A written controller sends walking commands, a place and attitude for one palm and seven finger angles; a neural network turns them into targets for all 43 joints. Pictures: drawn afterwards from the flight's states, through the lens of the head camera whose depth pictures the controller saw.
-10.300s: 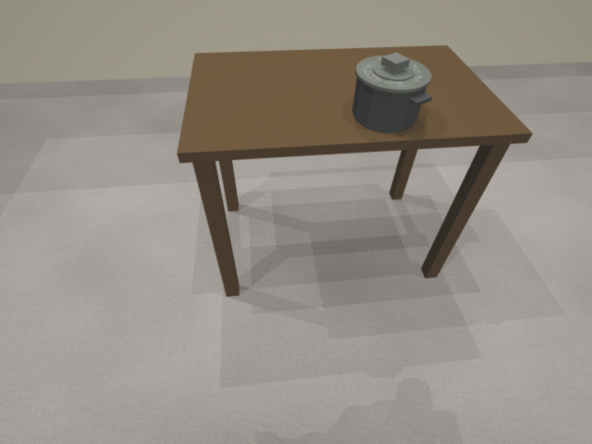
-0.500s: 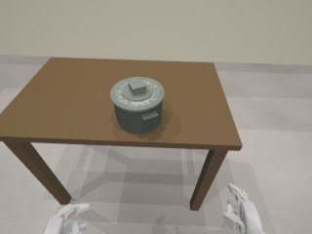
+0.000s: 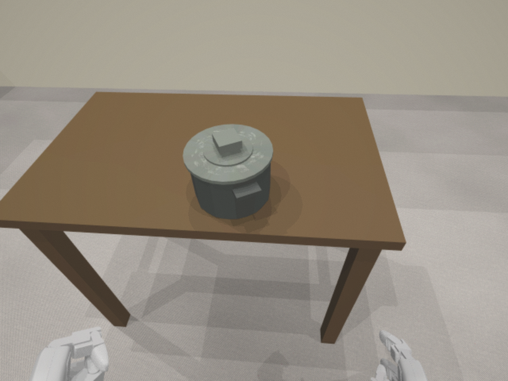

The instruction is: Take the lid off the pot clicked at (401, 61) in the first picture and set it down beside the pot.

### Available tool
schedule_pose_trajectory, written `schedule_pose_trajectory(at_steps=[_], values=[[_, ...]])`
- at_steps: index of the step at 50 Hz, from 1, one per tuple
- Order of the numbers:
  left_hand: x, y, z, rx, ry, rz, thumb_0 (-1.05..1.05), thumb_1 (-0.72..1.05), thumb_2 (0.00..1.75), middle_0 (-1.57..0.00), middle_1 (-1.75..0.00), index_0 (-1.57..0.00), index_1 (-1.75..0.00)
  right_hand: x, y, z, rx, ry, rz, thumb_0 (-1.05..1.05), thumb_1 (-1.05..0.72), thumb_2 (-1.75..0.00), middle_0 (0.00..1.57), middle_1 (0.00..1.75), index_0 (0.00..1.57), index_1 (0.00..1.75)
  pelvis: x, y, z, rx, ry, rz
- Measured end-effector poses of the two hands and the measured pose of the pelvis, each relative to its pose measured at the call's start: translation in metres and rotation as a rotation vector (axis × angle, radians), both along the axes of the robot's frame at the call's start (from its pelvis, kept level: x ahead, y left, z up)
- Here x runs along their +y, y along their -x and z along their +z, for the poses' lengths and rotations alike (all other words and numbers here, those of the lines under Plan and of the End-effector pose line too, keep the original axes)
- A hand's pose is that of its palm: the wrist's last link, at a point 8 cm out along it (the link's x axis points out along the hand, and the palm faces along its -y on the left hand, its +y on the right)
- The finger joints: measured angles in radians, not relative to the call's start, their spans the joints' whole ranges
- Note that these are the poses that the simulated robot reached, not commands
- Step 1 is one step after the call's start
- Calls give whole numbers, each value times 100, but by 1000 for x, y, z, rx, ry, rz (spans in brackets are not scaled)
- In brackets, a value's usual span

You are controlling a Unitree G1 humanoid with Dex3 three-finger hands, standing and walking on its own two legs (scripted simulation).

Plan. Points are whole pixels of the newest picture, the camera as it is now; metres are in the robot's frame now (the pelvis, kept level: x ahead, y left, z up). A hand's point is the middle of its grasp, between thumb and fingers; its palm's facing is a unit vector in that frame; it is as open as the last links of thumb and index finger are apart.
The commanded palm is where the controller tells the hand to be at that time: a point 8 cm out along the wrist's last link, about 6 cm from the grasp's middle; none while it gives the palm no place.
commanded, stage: raise the hand higher, near the body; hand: left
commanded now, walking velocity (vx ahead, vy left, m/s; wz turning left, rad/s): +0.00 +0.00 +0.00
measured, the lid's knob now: (227, 140) +0.54 +0.11 +0.10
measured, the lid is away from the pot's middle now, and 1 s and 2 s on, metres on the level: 0.00 0.00 0.00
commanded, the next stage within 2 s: reach forward and open the fingers in 0.66 s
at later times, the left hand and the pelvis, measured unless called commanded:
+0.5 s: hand (84, 333) +0.16 +0.24 +0.06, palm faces +0.29 -0.87 -0.39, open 3.1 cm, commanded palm +0.11 +0.28 +0.10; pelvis +0.01 +0.01 +0.00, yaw +0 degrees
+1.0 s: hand (60, 310) +0.18 +0.27 +0.09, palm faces -0.01 -0.15 -0.99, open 2.9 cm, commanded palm +0.15 +0.27 +0.15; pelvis -0.01 +0.01 +0.00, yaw -1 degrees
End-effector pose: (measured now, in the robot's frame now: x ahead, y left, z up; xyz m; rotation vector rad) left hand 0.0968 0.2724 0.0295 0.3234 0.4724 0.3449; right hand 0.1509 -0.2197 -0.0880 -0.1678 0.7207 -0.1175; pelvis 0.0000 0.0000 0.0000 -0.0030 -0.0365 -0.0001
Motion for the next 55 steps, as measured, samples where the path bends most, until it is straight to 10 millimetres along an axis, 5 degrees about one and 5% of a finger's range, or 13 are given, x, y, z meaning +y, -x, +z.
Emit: schedule_pose_trajectory(at_steps=[21, 39, 48, 55], values=[[9, -24, 51, -190, -75, -49, 2, 89, 90, -129, -150, -130, -150, 23, -55, 25, -134, -3, 66, 2, -90, -90, 20, 30, 20, 30, 13, -14, 1, -5, -2, -2], [13, -43, 96, -367, -158, -90, 2, 89, 90, -130, -150, -130, -150, 25, -27, 10, -55, -16, 72, 2, -90, -90, 20, 30, 20, 30, 14, -6, 2, -19, 1, -6], [0, -57, 118, -67, -934, -387, 1, 81, 92, -125, -141, -126, -141, 8, -25, -6, 47, -32, 88, 2, -90, -90, 20, 30, 20, 30, 11, 9, -4, 48, -3, -26], [5, -64, 124, 116, -1101, -502, 1, 63, 101, -120, -120, -120, -119, 0, -33, -10, 44, -61, 67, 2, -90, -90, 20, 30, 20, 30, 7, 15, -4, 40, -3, 2]])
